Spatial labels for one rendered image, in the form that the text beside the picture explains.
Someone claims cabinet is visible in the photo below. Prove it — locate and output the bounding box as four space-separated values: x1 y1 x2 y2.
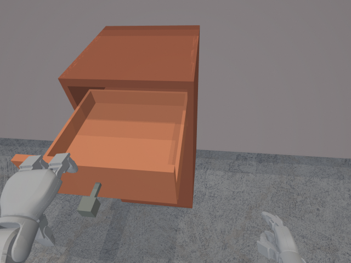
58 25 200 208

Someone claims right robot hand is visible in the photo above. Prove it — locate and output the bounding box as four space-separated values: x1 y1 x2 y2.
257 211 299 262

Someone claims left robot forearm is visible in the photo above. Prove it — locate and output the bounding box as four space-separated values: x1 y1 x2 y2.
0 215 39 263

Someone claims handle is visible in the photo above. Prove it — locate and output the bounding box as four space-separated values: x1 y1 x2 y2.
77 182 101 218

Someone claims left robot hand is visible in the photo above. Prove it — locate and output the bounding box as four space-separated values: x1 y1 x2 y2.
0 153 78 247

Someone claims right robot forearm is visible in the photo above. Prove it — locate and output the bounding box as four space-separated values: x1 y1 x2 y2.
278 251 306 263

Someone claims drawer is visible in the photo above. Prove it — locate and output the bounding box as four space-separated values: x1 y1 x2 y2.
11 89 188 204

